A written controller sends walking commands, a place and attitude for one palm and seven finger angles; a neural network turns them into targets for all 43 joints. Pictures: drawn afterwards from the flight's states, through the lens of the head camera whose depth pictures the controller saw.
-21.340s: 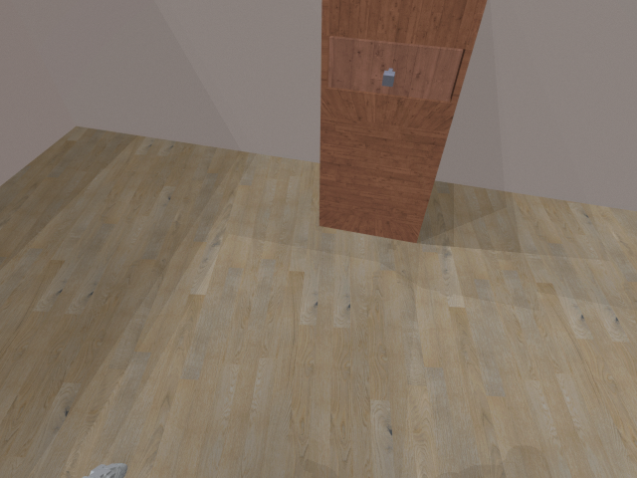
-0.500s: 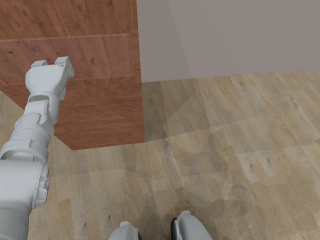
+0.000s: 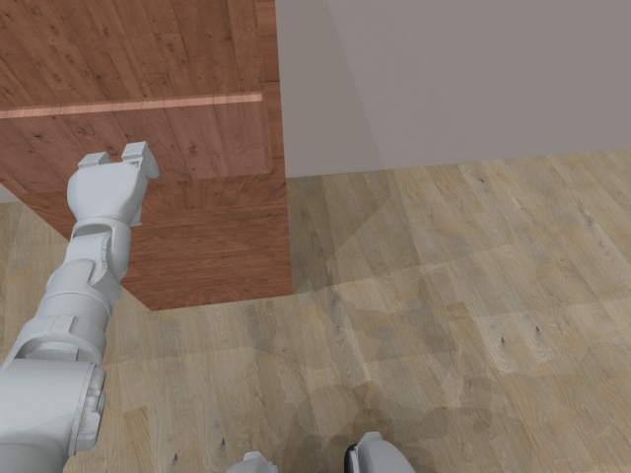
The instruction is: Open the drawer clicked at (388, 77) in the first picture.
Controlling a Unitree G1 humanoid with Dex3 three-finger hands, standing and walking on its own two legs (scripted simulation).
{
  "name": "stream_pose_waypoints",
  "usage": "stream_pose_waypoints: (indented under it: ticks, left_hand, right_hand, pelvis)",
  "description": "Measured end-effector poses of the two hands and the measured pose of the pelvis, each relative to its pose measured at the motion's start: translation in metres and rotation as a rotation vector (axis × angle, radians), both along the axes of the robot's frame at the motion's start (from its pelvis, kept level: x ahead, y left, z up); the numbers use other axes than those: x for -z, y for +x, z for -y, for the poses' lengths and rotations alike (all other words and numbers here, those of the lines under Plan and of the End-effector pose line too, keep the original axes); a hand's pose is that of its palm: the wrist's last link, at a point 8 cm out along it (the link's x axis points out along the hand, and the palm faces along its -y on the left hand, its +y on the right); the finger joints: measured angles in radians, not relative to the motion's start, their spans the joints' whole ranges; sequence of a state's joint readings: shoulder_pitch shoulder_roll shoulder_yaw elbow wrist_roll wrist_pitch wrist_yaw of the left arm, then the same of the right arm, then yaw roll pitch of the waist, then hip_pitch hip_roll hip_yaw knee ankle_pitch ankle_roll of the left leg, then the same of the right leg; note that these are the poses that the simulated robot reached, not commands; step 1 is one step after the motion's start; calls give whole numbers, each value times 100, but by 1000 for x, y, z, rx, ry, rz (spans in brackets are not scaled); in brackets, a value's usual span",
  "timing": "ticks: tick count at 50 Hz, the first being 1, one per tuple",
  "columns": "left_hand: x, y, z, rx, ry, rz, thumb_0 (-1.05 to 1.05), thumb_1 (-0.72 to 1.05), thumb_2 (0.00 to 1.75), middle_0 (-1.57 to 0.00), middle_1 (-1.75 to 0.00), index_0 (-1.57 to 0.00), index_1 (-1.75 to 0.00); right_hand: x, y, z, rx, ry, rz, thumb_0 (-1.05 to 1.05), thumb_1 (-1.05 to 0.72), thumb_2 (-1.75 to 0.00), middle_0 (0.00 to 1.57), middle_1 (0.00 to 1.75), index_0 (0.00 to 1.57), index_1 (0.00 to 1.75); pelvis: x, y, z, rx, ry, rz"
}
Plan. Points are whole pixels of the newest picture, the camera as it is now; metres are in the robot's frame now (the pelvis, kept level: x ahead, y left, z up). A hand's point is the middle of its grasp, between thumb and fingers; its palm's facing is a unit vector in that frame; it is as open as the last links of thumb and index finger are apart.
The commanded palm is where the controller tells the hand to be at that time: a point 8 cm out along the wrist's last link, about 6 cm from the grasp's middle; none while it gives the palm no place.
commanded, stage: pull the drawer open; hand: left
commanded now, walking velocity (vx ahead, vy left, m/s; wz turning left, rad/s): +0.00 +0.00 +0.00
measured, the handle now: (128, 173) +0.51 +0.24 +0.01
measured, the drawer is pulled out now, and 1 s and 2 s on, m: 0.01 0.15 0.26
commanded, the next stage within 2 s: none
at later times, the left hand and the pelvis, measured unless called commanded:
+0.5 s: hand (124, 259) +0.39 +0.24 -0.01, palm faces -0.03 -0.06 -1.00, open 6.6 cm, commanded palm +0.35 +0.23 +0.05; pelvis +0.02 -0.01 +0.01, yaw +1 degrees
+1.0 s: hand (119, 312) +0.32 +0.23 -0.01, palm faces -0.02 -0.06 -1.00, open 6.6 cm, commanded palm +0.29 +0.23 +0.05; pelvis +0.00 -0.02 +0.01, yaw +1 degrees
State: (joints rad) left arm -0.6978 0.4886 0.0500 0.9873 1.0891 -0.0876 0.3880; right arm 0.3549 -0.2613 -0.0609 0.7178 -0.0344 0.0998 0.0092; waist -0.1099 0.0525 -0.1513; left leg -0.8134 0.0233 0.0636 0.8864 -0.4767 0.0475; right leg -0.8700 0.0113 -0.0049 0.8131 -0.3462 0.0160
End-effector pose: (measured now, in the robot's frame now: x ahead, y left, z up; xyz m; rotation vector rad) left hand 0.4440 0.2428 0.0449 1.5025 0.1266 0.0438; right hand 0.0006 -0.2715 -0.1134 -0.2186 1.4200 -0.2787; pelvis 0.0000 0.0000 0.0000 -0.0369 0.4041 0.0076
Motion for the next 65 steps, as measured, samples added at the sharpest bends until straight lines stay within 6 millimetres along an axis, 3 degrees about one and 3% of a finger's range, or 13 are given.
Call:
stream_pose_waypoints:
  ticks: [20, 28, 35, 52, 65]
  left_hand:
    - [1, -58, 5, -6, 2, 14, 3, 64, 75, -41, -135, -27, -135]
    - [1, -81, 8, -16, 12, 22, 3, 64, 76, -41, -135, -28, -135]
    - [1, -100, 10, -27, 9, 17, 3, 64, 74, -41, -135, -28, -135]
    - [1, -147, 15, -35, 16, 30, 3, 64, 75, -41, -135, -29, -135]
    - [0, -165, 17, -51, 20, 23, 3, 64, 73, -41, -135, -30, -135]
  right_hand:
    - [-7, 95, -7, -78, 39, 206, 1, -91, -90, 20, 30, 20, 30]
    - [-11, 119, -5, -113, 37, 271, 1, -91, -90, 20, 30, 20, 30]
    - [-14, 124, -3, -117, 37, 312, 1, -91, -90, 20, 30, 20, 30]
    - [-14, 114, 4, -120, 31, 364, 1, -91, -90, 20, 30, 20, 30]
    - [-16, 122, 0, -147, 42, 425, 1, -91, -90, 20, 30, 20, 30]
  pelvis:
    - [-13, 17, 3, -5, 8, 66]
    - [-14, 15, 8, -12, 12, 92]
    - [-15, 11, 12, -7, 18, 115]
    - [-14, -5, 18, -1, 30, 160]
    - [-14, -14, 22, -5, 39, 185]
